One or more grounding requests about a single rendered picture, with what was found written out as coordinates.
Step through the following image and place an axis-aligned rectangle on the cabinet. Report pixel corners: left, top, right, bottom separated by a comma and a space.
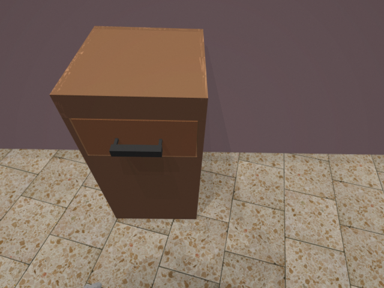
50, 26, 208, 219

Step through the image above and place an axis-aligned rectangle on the drawer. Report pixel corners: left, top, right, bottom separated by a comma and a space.
71, 118, 198, 156

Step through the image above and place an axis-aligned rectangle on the handle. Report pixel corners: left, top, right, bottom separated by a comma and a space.
109, 138, 163, 157

